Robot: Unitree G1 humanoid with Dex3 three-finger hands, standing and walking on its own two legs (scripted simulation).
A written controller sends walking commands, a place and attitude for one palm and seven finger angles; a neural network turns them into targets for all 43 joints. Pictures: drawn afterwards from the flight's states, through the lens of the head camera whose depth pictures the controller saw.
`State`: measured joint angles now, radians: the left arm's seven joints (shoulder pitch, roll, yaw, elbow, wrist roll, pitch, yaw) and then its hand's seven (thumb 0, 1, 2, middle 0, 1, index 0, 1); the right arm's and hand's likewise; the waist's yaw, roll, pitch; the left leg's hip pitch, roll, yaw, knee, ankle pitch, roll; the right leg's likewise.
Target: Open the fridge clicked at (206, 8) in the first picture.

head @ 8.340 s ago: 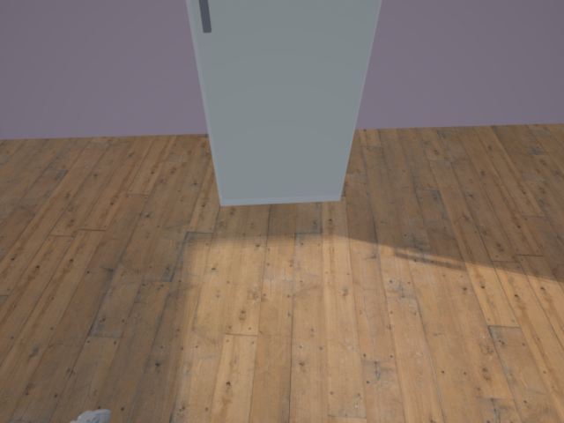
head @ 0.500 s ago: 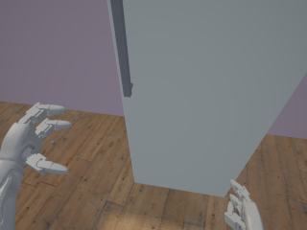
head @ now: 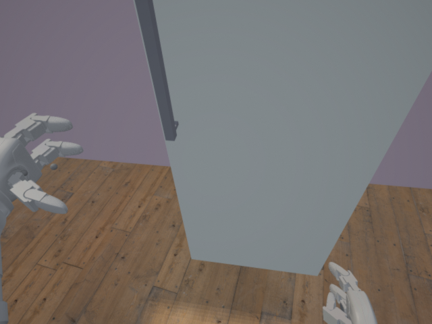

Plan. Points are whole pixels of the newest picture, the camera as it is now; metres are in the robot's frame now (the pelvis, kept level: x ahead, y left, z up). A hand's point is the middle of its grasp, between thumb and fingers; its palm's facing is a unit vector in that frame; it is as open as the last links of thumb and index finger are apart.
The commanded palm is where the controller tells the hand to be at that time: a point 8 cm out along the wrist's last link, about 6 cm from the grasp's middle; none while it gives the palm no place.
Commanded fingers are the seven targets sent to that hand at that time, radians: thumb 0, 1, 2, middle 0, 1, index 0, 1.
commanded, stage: raise the hand to about handle height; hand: left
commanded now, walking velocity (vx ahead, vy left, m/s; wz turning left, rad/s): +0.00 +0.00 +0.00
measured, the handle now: (161, 70) +0.53 +0.17 +0.25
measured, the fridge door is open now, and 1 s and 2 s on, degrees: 0 0 0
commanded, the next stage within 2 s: move the hooked fingers beside the handle in 0.32 s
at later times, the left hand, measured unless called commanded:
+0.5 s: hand (57, 167) +0.28 +0.28 +0.20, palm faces +0.04 -0.99 -0.10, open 14.0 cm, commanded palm +0.25 +0.32 +0.21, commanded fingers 0.00 -0.50 0.30 -0.30 -1.20 -0.30 -1.20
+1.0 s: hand (87, 142) +0.35 +0.26 +0.20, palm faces +0.01 -1.00 -0.06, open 14.0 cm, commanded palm +0.32 +0.30 +0.20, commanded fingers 0.00 -0.50 0.30 -0.30 -1.20 -0.30 -1.20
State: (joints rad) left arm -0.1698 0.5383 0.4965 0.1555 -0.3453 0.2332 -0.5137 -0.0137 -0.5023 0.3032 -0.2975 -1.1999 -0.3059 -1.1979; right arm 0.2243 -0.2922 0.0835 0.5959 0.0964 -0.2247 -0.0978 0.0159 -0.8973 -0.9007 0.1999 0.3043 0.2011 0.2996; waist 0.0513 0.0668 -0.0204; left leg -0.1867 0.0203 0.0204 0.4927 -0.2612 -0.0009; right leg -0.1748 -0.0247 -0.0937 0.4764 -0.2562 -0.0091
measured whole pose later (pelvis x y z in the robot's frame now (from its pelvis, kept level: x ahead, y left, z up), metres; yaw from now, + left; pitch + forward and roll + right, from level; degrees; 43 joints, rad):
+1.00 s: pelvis +0.00 +0.00 +0.00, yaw +0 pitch -1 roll +0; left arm -0.41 0.50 0.41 0.39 -0.27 0.19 -0.43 -0.02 -0.50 0.30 -0.30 -1.20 -0.31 -1.20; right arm 0.25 -0.28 0.08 0.61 0.10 -0.19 -0.12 0.01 -0.90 -0.90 0.20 0.30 0.20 0.30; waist 0.02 0.05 -0.01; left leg -0.20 0.02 0.03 0.48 -0.26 0.00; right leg -0.19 -0.03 -0.08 0.47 -0.25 0.00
